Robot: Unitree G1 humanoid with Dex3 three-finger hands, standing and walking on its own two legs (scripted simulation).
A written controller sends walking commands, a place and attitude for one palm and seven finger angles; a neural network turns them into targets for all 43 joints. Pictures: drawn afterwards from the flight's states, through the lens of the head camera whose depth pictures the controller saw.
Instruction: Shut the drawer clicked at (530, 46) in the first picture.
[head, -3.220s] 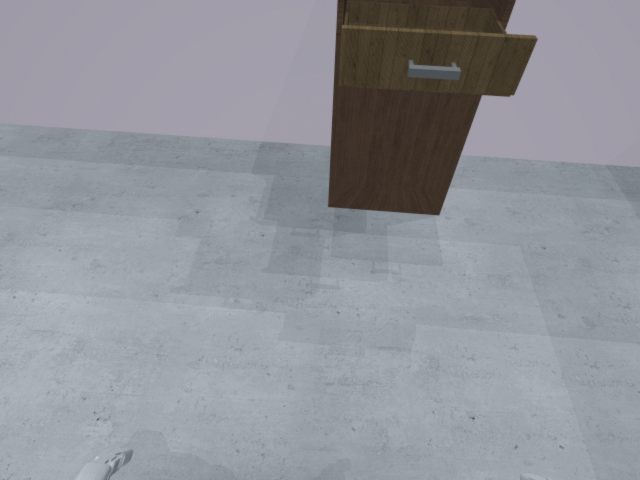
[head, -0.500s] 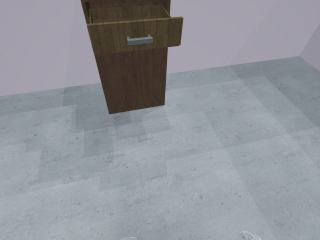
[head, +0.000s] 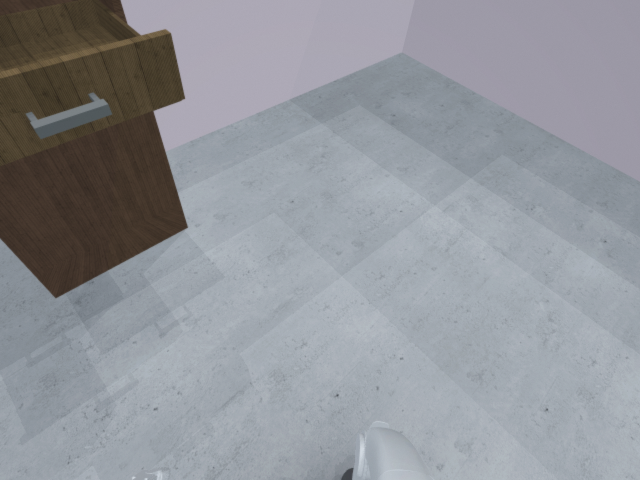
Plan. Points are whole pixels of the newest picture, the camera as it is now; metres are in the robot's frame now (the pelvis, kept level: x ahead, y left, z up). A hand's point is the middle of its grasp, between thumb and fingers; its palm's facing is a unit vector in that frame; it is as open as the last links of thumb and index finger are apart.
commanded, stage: walk to a spot facing it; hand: left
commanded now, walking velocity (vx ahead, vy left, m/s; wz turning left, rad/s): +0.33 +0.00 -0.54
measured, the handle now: (68, 112) +0.67 +0.46 +0.04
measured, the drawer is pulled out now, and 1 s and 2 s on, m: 0.30 0.30 0.30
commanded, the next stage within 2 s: turn to face it in 0.88 s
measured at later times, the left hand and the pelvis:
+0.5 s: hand (217, 371) +0.30 +0.16 -0.16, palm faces -0.16 -0.95 -0.26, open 7.2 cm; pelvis +0.23 -0.04 +0.00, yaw -13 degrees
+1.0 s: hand (257, 252) +0.54 +0.12 -0.17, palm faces -0.38 -0.91 -0.18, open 7.3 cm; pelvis +0.40 -0.02 +0.00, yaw -29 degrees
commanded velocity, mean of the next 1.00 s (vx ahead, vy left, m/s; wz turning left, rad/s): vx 0.21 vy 0.00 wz -0.39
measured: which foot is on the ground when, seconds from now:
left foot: down 0.00-0.14, up 0.16-0.66, down 0.68-1.00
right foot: up 0.00-0.14, down 0.16-0.68, up 0.70-1.00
